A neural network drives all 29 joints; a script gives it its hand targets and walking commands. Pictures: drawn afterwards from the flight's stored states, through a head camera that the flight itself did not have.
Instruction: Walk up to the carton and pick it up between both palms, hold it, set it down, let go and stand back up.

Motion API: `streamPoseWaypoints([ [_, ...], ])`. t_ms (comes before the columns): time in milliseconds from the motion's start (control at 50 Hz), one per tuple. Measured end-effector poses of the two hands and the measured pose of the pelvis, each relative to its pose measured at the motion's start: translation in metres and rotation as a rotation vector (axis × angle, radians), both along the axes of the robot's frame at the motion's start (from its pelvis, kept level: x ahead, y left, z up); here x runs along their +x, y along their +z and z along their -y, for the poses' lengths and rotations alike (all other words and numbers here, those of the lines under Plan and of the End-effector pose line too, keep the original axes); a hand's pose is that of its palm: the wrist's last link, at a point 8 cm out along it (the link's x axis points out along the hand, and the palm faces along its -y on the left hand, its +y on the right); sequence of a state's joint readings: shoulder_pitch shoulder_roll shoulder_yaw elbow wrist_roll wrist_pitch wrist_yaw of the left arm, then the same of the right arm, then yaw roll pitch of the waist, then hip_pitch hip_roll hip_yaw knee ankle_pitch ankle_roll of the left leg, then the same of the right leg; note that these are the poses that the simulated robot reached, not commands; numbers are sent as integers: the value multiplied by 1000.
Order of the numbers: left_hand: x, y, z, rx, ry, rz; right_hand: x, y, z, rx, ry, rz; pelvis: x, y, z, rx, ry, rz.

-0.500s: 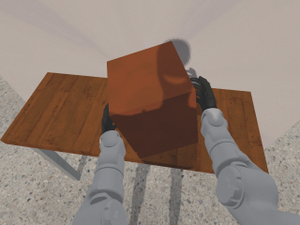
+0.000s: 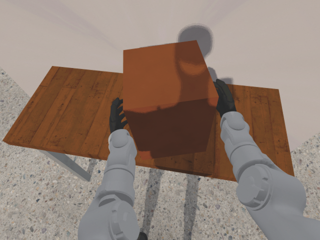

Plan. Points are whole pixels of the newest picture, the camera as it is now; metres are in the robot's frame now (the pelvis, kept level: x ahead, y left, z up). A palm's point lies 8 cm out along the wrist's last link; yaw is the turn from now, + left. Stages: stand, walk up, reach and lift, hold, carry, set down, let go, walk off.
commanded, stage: set down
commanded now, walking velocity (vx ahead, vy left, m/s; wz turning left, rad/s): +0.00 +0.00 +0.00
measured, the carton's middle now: (167, 104) +0.48 +0.07 +0.00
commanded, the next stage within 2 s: none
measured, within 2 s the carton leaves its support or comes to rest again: rests again in 0.14 s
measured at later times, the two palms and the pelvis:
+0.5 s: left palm (120, 125) +0.38 +0.18 +0.01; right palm (226, 107) +0.47 -0.09 +0.03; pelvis +0.00 +0.00 +0.00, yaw +0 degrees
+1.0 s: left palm (119, 124) +0.39 +0.19 +0.01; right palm (225, 107) +0.47 -0.09 +0.03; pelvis +0.00 +0.00 +0.00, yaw +0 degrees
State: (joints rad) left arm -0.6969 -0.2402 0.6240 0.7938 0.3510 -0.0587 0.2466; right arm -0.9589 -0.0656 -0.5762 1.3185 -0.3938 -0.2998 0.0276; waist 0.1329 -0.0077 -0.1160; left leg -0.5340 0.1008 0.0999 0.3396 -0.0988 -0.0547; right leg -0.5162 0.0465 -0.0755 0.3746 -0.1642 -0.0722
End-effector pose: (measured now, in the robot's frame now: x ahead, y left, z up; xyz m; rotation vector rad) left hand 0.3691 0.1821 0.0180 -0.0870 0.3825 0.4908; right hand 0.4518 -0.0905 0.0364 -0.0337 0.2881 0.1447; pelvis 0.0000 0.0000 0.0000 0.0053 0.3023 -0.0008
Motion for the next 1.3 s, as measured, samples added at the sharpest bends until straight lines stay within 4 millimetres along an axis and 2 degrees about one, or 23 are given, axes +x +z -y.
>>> streamPoseWaypoints([
  [140, 10, -1, -1, 14, -12, 10, 6, -6, 2, -7, 14, -2, 2, -1, 0, -2, -3, -39],
  [320, 13, -3, 0, 15, -24, 27, 13, -8, 2, -7, 19, 10, 1, -2, -3, -3, 3, -65],
  [1300, 16, -6, -3, 50, -41, 27, 14, -11, 2, -17, 32, -12, -4, -3, -3, -6, 3, -94],
])
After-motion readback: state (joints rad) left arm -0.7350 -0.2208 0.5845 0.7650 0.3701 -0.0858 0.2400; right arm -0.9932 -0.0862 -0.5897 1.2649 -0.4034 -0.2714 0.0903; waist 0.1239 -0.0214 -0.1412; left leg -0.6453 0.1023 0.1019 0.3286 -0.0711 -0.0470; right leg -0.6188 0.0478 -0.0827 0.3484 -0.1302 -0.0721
